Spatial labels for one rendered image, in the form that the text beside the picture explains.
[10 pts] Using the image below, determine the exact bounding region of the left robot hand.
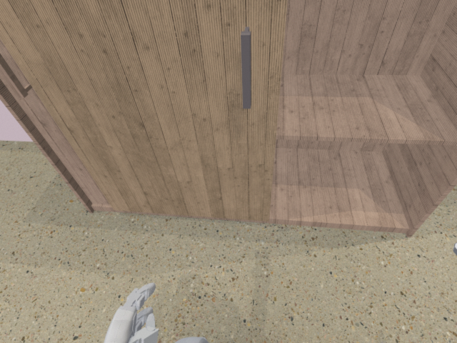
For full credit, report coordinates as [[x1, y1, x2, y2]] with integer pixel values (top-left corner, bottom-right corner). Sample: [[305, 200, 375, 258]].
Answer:
[[104, 283, 159, 343]]

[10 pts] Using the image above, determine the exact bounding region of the wardrobe door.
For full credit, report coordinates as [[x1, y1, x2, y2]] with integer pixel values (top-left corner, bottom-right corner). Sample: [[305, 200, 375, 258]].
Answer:
[[0, 39, 109, 204], [0, 0, 288, 222]]

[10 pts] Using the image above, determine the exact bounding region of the handle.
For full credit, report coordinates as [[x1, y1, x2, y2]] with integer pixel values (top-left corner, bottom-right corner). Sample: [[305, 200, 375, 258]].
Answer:
[[0, 54, 28, 98], [241, 27, 251, 109]]

